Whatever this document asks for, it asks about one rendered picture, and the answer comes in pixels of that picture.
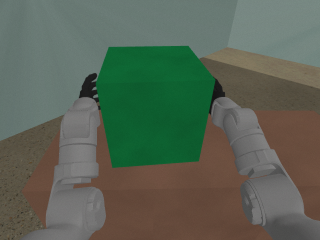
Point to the robot left hand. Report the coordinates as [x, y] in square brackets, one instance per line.
[87, 87]

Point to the robot right hand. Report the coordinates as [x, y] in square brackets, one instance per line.
[217, 93]

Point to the left robot upper arm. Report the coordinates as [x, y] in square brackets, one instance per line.
[73, 214]

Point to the pedestal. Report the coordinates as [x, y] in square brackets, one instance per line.
[198, 200]

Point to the carton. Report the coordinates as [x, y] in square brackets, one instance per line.
[155, 102]

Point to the robot right forearm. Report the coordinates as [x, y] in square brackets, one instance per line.
[253, 156]

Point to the robot left forearm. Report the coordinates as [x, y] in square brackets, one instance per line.
[77, 147]

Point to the right robot upper arm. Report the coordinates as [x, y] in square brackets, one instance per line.
[273, 203]

